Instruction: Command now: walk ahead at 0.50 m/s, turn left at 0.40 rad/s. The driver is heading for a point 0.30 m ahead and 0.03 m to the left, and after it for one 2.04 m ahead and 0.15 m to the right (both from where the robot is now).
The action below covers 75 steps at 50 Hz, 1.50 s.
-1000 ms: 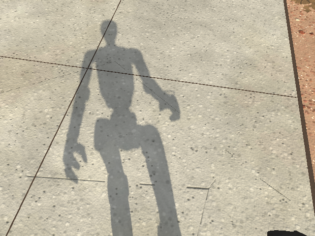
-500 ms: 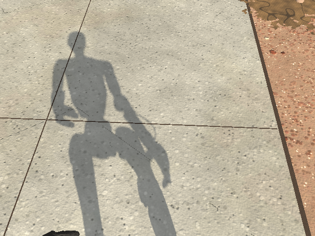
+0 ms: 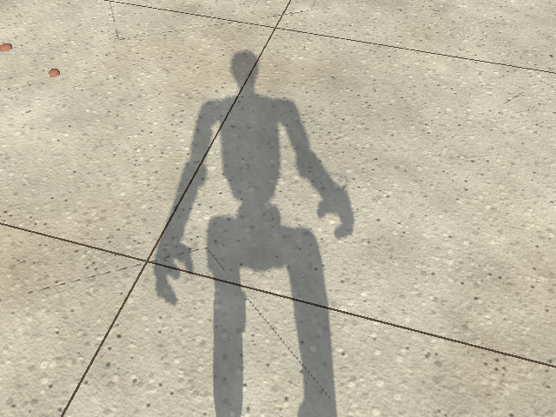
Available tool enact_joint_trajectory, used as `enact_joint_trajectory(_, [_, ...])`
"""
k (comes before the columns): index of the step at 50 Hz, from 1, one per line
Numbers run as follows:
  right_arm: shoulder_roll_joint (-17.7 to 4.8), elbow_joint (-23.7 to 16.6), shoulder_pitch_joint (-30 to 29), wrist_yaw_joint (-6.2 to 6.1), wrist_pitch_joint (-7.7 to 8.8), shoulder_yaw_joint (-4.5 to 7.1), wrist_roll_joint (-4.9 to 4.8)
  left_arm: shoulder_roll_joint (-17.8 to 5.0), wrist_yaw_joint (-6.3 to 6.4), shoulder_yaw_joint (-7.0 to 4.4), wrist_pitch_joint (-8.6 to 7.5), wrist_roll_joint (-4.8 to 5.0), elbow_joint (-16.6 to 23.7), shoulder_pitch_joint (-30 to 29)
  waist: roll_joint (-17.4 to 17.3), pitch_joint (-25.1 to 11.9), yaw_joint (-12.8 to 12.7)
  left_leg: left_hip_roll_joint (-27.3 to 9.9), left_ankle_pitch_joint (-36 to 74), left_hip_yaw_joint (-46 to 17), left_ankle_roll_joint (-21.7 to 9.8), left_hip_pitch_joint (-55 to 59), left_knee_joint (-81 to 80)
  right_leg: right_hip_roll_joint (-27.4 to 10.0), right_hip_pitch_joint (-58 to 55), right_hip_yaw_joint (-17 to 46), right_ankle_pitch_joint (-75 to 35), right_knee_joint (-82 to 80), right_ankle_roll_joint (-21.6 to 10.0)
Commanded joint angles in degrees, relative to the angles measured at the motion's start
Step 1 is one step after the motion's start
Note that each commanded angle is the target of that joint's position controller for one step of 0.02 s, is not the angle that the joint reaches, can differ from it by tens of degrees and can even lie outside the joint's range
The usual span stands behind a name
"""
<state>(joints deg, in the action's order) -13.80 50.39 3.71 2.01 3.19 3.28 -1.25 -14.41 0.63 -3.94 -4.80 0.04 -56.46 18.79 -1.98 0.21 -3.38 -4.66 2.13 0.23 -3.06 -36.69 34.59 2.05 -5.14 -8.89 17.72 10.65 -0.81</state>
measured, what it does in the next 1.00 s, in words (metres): walks ahead: left foot, then right foot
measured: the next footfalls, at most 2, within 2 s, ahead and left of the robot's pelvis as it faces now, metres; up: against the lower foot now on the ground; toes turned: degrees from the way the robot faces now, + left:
left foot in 0.08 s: +0.23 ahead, +0.12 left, +0.00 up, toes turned +6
right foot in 0.60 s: +0.37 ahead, -0.07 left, +0.00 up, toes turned -2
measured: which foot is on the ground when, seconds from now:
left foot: up 0.00-0.06, down 0.08-0.60, up 0.62-1.00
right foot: down 0.00-0.10, up 0.12-0.58, down 0.60-1.00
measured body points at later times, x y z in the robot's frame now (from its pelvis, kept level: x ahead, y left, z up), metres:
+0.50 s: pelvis +0.23 +0.04 +0.01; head +0.26 +0.05 +0.45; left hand +0.33 +0.32 -0.12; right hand +0.37 -0.21 -0.12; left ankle +0.19 +0.12 -0.74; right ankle +0.35 -0.09 -0.71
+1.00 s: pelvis +0.31 +0.05 +0.00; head +0.34 +0.04 +0.45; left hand +0.52 +0.30 -0.10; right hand +0.38 -0.26 -0.11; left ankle +0.35 +0.18 -0.73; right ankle +0.33 -0.07 -0.74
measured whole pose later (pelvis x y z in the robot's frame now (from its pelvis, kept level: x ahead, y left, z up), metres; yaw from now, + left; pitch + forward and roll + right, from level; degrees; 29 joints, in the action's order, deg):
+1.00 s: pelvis +0.31 +0.05 +0.00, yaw -13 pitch +3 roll +0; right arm -16.5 47.8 7.4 -1.5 0.1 4.0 -0.3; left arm -17.2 2.1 -4.5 2.0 0.1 -40.7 8.0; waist 0.5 0.9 -0.4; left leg 0.5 -15.7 -3.3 3.0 -20.6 34.3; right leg 4.8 21.4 9.0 10.6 29.6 -0.9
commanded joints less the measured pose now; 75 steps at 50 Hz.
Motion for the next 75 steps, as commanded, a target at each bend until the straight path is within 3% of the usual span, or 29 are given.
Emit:
enact_joint_trajectory(1, [-4.6,-6.4,-6.4,1.25,0.94,0.84,-0.01,-10.2,0.66,-2.28,0.70,0.50,2.0,0.2,6.1,3.7,0.9,1.9,-7.0,2.7,-2.3,-0.7,-1.1,-18.4,-1.9,1.9,-38.3,4.1,-6.8])
enact_joint_trajectory(4, [-11.6,-2.5,12.7,0.87,0.56,4.75,-0.05,-10.9,1.66,-2.18,1.93,0.41,3.9,-1.6,5.4,-7.9,10.9,7.1,-7.8,3.7,-7.0,28.3,-3.5,-14.5,6.8,-2.2,-53.1,32.1,-2.6])
enact_joint_trajectory(5, [-18.6,-2.1,19.5,-0.29,0.15,6.70,0.46,-7.0,1.33,-0.79,0.96,-1.04,6.5,1.5,-6.1,-15.2,10.4,-6.9,-4.4,-20.0,-15.0,49.8,-3.8,-7.9,28.7,-2.7,-27.9,55.0,1.6])
enact_joint_trajectory(6, [-18.4,-3.3,17.5,-0.27,0.36,5.79,0.46,-3.5,0.44,0.76,-1.33,-0.96,7.7,1.9,-11.9,-21.9,7.4,-16.8,0.4,-46.0,-22.8,59.1,-14.3,2.6,43.1,7.8,16.5,69.7,3.5])
enact_joint_trajectory(7, [-14.5,-4.0,16.7,-0.37,0.51,4.51,0.99,-7.9,-0.32,-0.40,-3.03,1.17,8.8,-3.4,-6.8,-19.7,9.5,-14.5,7.3,-38.2,-19.5,57.5,-14.0,-1.4,47.8,14.7,15.3,72.6,2.1])
enact_joint_trajectory(8, [-11.7,-4.9,13.2,-0.53,0.75,3.85,0.99,-8.2,-0.34,-0.33,-3.57,1.90,9.7,-6.3,-3.6,-13.7,8.5,-12.3,15.7,-28.3,-17.2,50.0,-12.6,-3.9,48.4,13.7,11.7,69.9,1.3])
enact_joint_trajectory(9, [-9.1,-5.5,9.2,-0.58,0.69,3.08,0.70,-8.2,0.06,-0.67,-3.21,1.23,8.4,-5.8,2.1,-8.8,5.9,-10.3,20.5,-20.1,-14.9,40.7,-13.0,-6.9,46.2,12.5,8.3,64.9,1.4])
enact_joint_trajectory(11, [-5.9,-6.2,5.5,-0.82,0.66,1.83,1.68,-8.2,0.52,-1.40,-1.04,0.46,7.4,-3.9,1.3,-6.2,2.6,-8.2,24.4,-13.8,-13.1,28.2,-16.1,-9.5,37.3,12.0,5.8,58.9,1.6])
enact_joint_trajectory(15, [-7.0,-3.9,4.6,-1.48,1.63,1.57,2.65,-4.7,1.17,-0.71,1.49,0.20,6.7,-2.3,-1.7,-5.7,0.5,-6.0,32.0,-4.2,-12.1,22.2,-18.8,-9.3,33.0,11.2,-3.5,46.6,3.0])
enact_joint_trajectory(20, [-9.0,-2.2,4.7,-2.91,0.60,1.58,2.88,-5.4,0.15,-0.43,1.64,0.76,8.6,-9.1,-2.3,-5.2,3.7,-5.5,25.6,1.1,-9.0,27.5,-20.0,-7.5,32.1,10.0,-16.7,31.8,2.5])
enact_joint_trajectory(27, [-9.9,-2.4,4.5,-5.05,-3.37,2.24,0.93,-6.3,-2.08,-1.15,2.43,0.63,12.7,-11.3,-2.8,-1.9,4.0,-11.0,23.1,-1.0,-8.2,36.8,-10.9,-5.3,37.6,7.5,-3.0,26.7,0.0])
enact_joint_trajectory(29, [-10.3,-3.2,3.9,-5.68,-4.10,2.48,0.12,-7.2,-2.53,-1.80,2.08,0.52,12.2,-6.5,-1.4,-4.1,1.0,-8.1,27.1,1.8,-4.4,35.2,-1.8,-2.9,28.3,6.2,-12.9,16.6,-2.7])
enact_joint_trajectory(30, [-10.0,-4.2,4.8,-5.76,-3.72,2.49,1.01,-11.9,-1.97,-3.33,1.99,-0.03,12.0,-2.7,4.8,-8.2,0.3,-3.0,18.6,5.1,-0.4,28.7,9.2,-7.0,17.6,14.6,-34.1,15.3,-6.1])
enact_joint_trajectory(31, [-7.0,-6.6,4.5,-5.06,-2.91,1.59,3.16,-18.0,-1.03,-4.66,2.27,-0.93,12.6,-0.3,17.2,-11.7,1.3,7.3,-18.7,6.9,4.6,10.5,27.0,-20.0,3.8,33.3,-61.6,15.8,-16.5])
enact_joint_trajectory(32, [-6.2,-7.1,2.9,-4.08,-2.24,1.12,3.11,-14.3,-0.76,-3.47,2.49,-1.29,12.8,1.7,17.2,-19.1,-0.5,11.0,-42.0,-3.1,4.9,2.8,37.4,-24.4,-2.7,41.7,-58.8,13.6,-22.9])
enact_joint_trajectory(34, [-7.5,-6.5,1.6,-3.49,-2.36,1.59,0.50,-11.4,-0.36,-2.95,2.55,-0.01,15.2,-5.4,6.8,-12.3,1.3,5.9,-36.2,-6.1,4.5,-1.4,39.1,-19.0,4.1,32.0,-43.5,12.8,-17.3])
enact_joint_trajectory(35, [-8.0,-6.3,0.9,-3.99,-2.83,1.94,1.02,-10.4,-0.05,-2.66,3.05,0.78,15.9,-7.7,3.5,-8.7,2.1,4.7,-32.8,-5.3,5.0,-1.4,34.8,-16.8,9.0,29.4,-37.1,11.4,-14.9])
enact_joint_trajectory(42, [-6.5,-6.3,1.9,-4.81,-3.32,1.69,0.99,-12.8,1.67,-3.68,5.25,0.50,18.2,-9.1,9.3,-9.1,3.2,6.4,-22.9,-4.3,8.0,9.4,14.1,-11.5,16.9,27.8,-25.9,9.5,-12.3])
enact_joint_trajectory(50, [-7.3,-5.1,6.5,-2.89,-1.77,1.91,1.26,-9.4,1.67,-1.64,6.67,0.11,18.7,-10.1,10.9,-6.7,4.3,5.0,-11.6,-1.8,4.2,23.7,-10.3,-8.6,21.7,29.3,-13.0,14.4,-7.4])
enact_joint_trajectory(51, [-10.5,-5.4,7.4,-2.91,-1.59,2.46,2.46,-7.5,1.69,-1.01,6.56,-0.42,18.6,-8.2,4.8,-6.3,3.5,-2.4,-9.0,-9.2,1.5,27.4,-14.1,-5.0,25.5,26.1,-5.4,20.3,-4.2])
enact_joint_trajectory(52, [-15.1,-6.0,5.7,-3.26,-1.88,3.22,3.42,-5.5,1.45,-0.51,5.94,-0.68,19.7,-6.2,-9.3,-4.4,-0.1,-12.4,1.4,-21.2,-5.6,28.7,-16.4,4.0,33.4,17.3,9.4,28.9,-0.9])
enact_joint_trajectory(53, [-12.2,-6.5,5.5,-3.13,-1.53,2.44,4.68,-8.9,1.41,-1.39,5.29,-0.95,20.4,-8.9,-12.8,-4.5,2.4,-18.2,1.8,-28.6,-13.2,23.5,-18.6,2.6,33.3,17.4,18.1,38.5,1.3])
enact_joint_trajectory(54, [-11.0,-7.2,4.1,-3.14,-1.09,2.07,4.21,-12.1,1.46,-2.56,5.22,-0.12,19.6,-9.4,-8.7,-3.3,2.8,-16.2,0.7,-26.1,-13.5,23.0,-18.3,1.9,33.5,18.5,16.7,45.8,2.0])
enact_joint_trajectory(57, [-8.8,-6.8,1.9,-3.49,-0.95,1.32,1.60,-8.8,1.87,-2.30,6.37,-0.17,17.3,-7.7,-5.9,-2.3,1.9,-10.0,3.2,-16.7,-8.7,25.6,-15.6,0.5,34.5,18.6,10.5,49.8,4.6])
enact_joint_trajectory(61, [-8.2,-4.7,4.8,-3.71,-2.22,1.04,1.76,-3.5,1.28,-0.05,6.00,0.28,17.4,-10.8,-8.7,-4.0,4.3,-5.6,9.1,-10.0,-7.2,27.9,-13.0,-1.8,25.4,11.3,7.9,30.4,6.0])
enact_joint_trajectory(65, [-8.9,-3.2,7.8,-3.27,-2.30,0.88,0.61,-6.7,1.19,-0.81,6.19,0.25,15.0,-8.1,-6.9,-3.7,3.7,-4.9,4.6,-10.9,-4.3,26.1,-11.3,-2.1,12.6,11.1,-11.3,8.1,3.0])
enact_joint_trajectory(67, [-7.5,-3.0,10.6,-2.14,-0.64,0.42,2.22,-12.2,1.60,-1.83,6.62,-0.38,14.7,-7.7,4.8,-5.7,7.0,0.6,-6.6,-5.1,0.9,21.0,-9.8,-8.4,7.4,16.4,-24.8,15.4,-1.6])
enact_joint_trajectory(69, [-7.4,-2.5,5.6,-2.18,-0.67,0.25,2.18,-6.7,0.36,-0.70,6.11,-0.87,14.3,-8.7,5.3,-3.5,4.3,2.8,-11.1,-2.1,4.1,25.3,-8.2,-6.8,15.3,16.1,-11.8,13.6,-2.4])
enact_joint_trajectory(75, [-6.8,-0.7,5.5,-3.45,-2.55,0.38,1.71,-6.1,0.45,-0.03,4.22,-0.73,11.8,-7.7,5.5,0.2,4.6,2.5,-8.3,-2.3,3.3,26.4,-7.3,-5.3,20.0,15.1,-9.4,13.1,-0.2])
